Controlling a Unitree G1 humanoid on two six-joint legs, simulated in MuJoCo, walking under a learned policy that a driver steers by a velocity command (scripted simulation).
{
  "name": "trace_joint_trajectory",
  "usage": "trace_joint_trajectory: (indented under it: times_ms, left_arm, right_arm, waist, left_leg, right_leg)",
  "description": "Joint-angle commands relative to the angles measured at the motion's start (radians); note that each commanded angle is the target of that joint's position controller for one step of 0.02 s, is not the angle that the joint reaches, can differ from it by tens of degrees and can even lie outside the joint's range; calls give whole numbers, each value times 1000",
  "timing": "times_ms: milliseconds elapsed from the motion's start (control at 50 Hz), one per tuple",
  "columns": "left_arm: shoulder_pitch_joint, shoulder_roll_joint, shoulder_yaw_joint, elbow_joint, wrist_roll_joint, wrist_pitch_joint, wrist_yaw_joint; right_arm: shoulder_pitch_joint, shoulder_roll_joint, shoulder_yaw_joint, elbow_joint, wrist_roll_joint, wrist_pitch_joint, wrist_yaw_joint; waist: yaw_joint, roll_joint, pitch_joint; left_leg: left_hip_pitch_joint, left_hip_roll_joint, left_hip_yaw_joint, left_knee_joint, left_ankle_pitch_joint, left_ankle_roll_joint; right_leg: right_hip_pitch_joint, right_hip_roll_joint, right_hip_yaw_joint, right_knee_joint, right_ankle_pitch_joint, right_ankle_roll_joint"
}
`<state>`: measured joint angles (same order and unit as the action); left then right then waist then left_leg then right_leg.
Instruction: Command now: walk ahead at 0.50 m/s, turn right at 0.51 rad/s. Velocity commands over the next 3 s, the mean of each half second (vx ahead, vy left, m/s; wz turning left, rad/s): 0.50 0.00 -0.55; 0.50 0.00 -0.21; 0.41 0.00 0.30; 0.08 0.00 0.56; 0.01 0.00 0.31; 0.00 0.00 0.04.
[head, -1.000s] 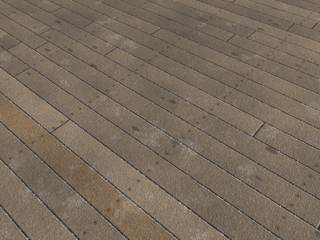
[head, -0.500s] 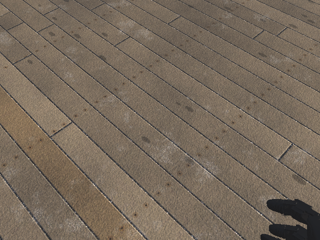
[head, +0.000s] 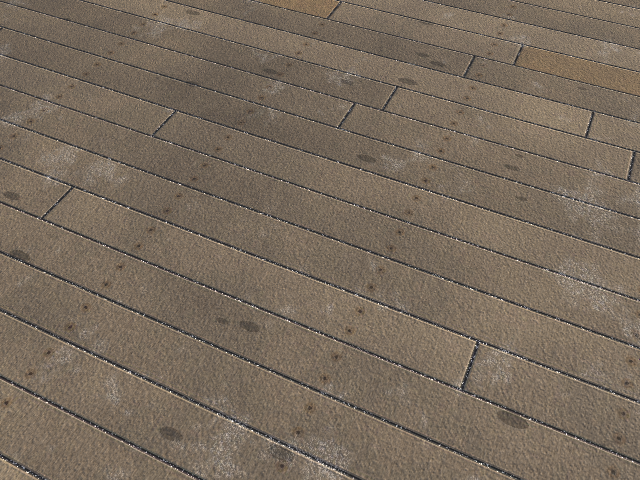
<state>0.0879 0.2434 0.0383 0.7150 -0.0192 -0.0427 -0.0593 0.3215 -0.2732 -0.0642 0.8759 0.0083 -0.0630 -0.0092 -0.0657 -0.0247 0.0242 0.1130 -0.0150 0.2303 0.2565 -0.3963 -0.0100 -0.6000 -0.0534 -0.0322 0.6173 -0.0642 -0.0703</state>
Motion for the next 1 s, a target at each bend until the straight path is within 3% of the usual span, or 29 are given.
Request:
trace_joint_trajectory:
  times_ms: [20, 40, 60, 80, 100, 120, 140, 160, 200, 240, 340, 380, 440, 480, 500, 520, 540, 560, 580, 600, 620, 640, 680, 740, 800, 880, 940, 980, 1000]
  left_arm:
    - [135, 165, 68, -61, -4, -9, -3]
    - [314, 238, 104, -20, -5, -3, 15]
    - [353, 361, 129, -14, -10, -3, 30]
    - [374, 302, 108, -42, -3, -14, 29]
    - [345, 239, 90, -36, 9, -21, 29]
    - [283, 209, 81, -44, 5, -25, 30]
    - [209, 177, 71, -59, 3, -24, 31]
    - [165, 150, 60, -77, 12, -25, 35]
    - [143, 155, 62, -92, 12, -26, 41]
    - [163, 182, 69, -86, 8, -29, 53]
    - [234, 205, 76, -62, -2, -14, 74]
    - [267, 210, 78, -48, -6, -10, 75]
    - [278, 198, 77, -41, -9, -3, 80]
    - [253, 188, 76, -45, -3, 3, 82]
    - [255, 155, 65, -47, 3, 3, 80]
    - [265, 98, 42, -58, 15, 0, 75]
    - [426, 35, 23, -65, -9, -11, 73]
    - [436, 112, 30, -45, -24, -16, 77]
    - [316, 180, 47, -54, -23, -15, 77]
    - [225, 183, 47, -75, -8, -14, 79]
    - [170, 169, 47, -93, 10, -19, 77]
    - [167, 154, 47, -98, 13, -21, 71]
    - [193, 116, 40, -90, 6, -20, 63]
    - [121, 81, 23, -117, 16, -22, 60]
    - [31, 63, 11, -134, 13, -31, 51]
    - [-79, 70, 11, -161, 1, -38, 36]
    - [-122, 88, 17, -184, -3, -43, 24]
    - [-49, 117, 32, -168, 2, -46, 23]
    - [68, 153, 53, -130, 9, -45, 30]
  right_arm:
    - [-32, -208, -48, -57, 7, 19, -20]
    - [-36, -196, -39, -73, 3, 16, -27]
    - [63, -47, 9, -125, -33, -12, -7]
    - [3, -85, 12, -135, -10, -58, 10]
    - [-110, -145, -6, -167, 30, -82, 22]
    - [-143, -135, 1, -181, 29, -94, 20]
    - [-149, -133, -3, -173, 5, -93, 12]
    - [-134, -145, -12, -170, -9, -82, 9]
    - [-106, -127, -14, -173, -20, -57, 10]
    - [-132, -102, -6, -185, -26, -41, 7]
    - [-324, -64, 13, -234, -16, -45, 15]
    - [-368, -81, 9, -250, -4, -52, 22]
    - [-364, -124, -8, -257, 0, -64, 32]
    - [-280, -141, -21, -235, 0, -74, 33]
    - [-189, -160, -34, -210, -10, -79, 29]
    - [-56, -203, -46, -197, -29, -82, 23]
    - [60, -293, -71, -156, -37, -69, 25]
    - [83, -223, -59, -139, -3, -64, 36]
    - [27, -154, -40, -155, 3, -61, 33]
    - [-30, -132, -29, -164, -9, -53, 32]
    - [-62, -112, -21, -159, -16, -49, 33]
    - [-77, -94, -12, -154, -23, -50, 31]
    - [-71, -85, -8, -140, -14, -53, 29]
    - [-42, -137, -20, -114, -1, -53, 24]
    - [-18, -164, -24, -93, 6, -42, 20]
    - [49, -177, -21, -56, 16, -28, 20]
    - [73, -192, -24, -33, 20, -13, 18]
    - [54, -211, -28, -28, 22, -2, 13]
    - [52, -200, -23, -28, 23, 0, 11]
  waist:
    - [143, 113, -100]
    - [228, 59, -194]
    - [140, -210, -294]
    - [177, -146, -446]
    - [203, -86, -318]
    - [164, -18, -212]
    - [116, 36, -135]
    - [79, 17, -106]
    - [46, 0, -85]
    - [45, -2, -61]
    - [119, -53, -29]
    - [137, -65, -27]
    - [120, -84, -29]
    - [71, -110, -45]
    - [31, -102, -97]
    - [-23, -21, -223]
    - [26, 297, -348]
    - [4, 301, -318]
    - [-22, 180, -174]
    - [-12, 102, -100]
    - [3, 82, -38]
    - [31, 106, -27]
    - [53, 140, -37]
    - [41, 117, -21]
    - [11, 106, -12]
    - [-27, 106, 11]
    - [-20, 114, 27]
    - [41, 118, -9]
    - [99, 100, -83]
  left_leg:
    - [-22, 263, -23, 356, 1159, 103]
    - [-223, 223, -18, 624, 975, 62]
    - [-708, 43, -54, 1010, 97, -8]
    - [-863, -41, -295, 1169, -191, -5]
    - [-951, 23, -342, 1169, -106, 22]
    - [-936, 67, -330, 1084, -16, 36]
    - [-878, 102, -319, 988, 31, 30]
    - [-802, 126, -322, 932, 66, 20]
    - [-740, 129, -309, 861, 97, -10]
    - [-734, 119, -287, 761, 154, -43]
    - [-642, 43, -269, 375, 464, -63]
    - [-611, 25, -283, 312, 491, -57]
    - [-588, 23, -321, 242, 416, -25]
    - [-498, 21, -300, 210, 355, 11]
    - [-361, 30, -287, 186, 357, 41]
    - [-130, 168, -417, 203, 311, 102]
    - [216, 380, -865, 136, 132, 282]
    - [225, 425, -1074, 40, -146, 303]
    - [106, 380, -940, 18, -168, 257]
    - [-17, 334, -797, 17, -56, 225]
    - [-124, 294, -704, -2, 70, 222]
    - [-182, 259, -633, -19, 160, 212]
    - [-221, 226, -551, -49, 267, 217]
    - [-235, 240, -484, -91, 379, 246]
    - [-240, 217, -400, -106, 411, 225]
    - [-219, 220, -357, -87, 416, 202]
    - [-146, 260, -372, -46, 451, 184]
    - [-129, 255, -347, 49, 628, 159]
    - [-156, 213, -304, 189, 761, 137]
  right_leg:
    - [241, 111, -86, -38, -93, -73]
    - [550, 78, 22, -82, -50, -123]
    - [954, -198, 548, -110, -133, -305]
    - [1063, -298, 900, -287, -223, -385]
    - [990, -261, 741, -309, -177, -316]
    - [837, -216, 601, -308, -98, -275]
    - [680, -174, 496, -321, 5, -245]
    - [572, -144, 435, -345, 87, -234]
    - [465, -113, 389, -383, 161, -239]
    - [392, -91, 331, -397, 215, -236]
    - [325, -18, 271, -373, 64, -157]
    - [348, -39, 319, -352, 5, -147]
    - [440, -80, 415, -268, -44, -126]
    - [465, -84, 438, -196, -1, -105]
    - [454, -40, 407, -100, 66, -79]
    - [364, 16, 336, 147, -17, -43]
    - [12, 170, 205, 495, -391, 39]
    - [-157, 125, 228, 652, -511, 49]
    - [-199, 84, 237, 697, -423, 48]
    - [-176, 48, 194, 678, -352, 48]
    - [-157, 23, 182, 618, -305, 46]
    - [-109, -8, 174, 565, -271, 43]
    - [-58, -24, 136, 486, -254, 47]
    - [-77, -43, 99, 325, -189, 65]
    - [-36, -37, 75, 139, -28, 70]
    - [34, -3, 46, -12, 76, 70]
    - [48, 10, 43, -76, 12, 38]
    - [182, 41, 15, -135, -17, 5]
    - [360, 63, -4, -162, -9, -22]
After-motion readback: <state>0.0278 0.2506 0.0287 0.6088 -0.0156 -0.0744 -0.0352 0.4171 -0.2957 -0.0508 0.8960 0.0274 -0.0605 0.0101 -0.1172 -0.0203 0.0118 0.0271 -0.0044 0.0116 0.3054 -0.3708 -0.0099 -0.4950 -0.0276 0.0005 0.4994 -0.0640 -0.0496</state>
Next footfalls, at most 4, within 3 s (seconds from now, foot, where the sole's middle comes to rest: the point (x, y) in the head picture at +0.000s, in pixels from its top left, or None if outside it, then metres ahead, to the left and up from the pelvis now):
0.04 right None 0.19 -0.10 -0.76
0.52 left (298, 461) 0.50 0.05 -0.76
1.02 right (446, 381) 0.65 -0.28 -0.76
1.52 left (368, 269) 0.97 -0.14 -0.76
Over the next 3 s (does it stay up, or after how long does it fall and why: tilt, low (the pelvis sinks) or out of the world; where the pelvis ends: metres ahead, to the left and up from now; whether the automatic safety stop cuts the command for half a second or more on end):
stays up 0.87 -0.22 0.01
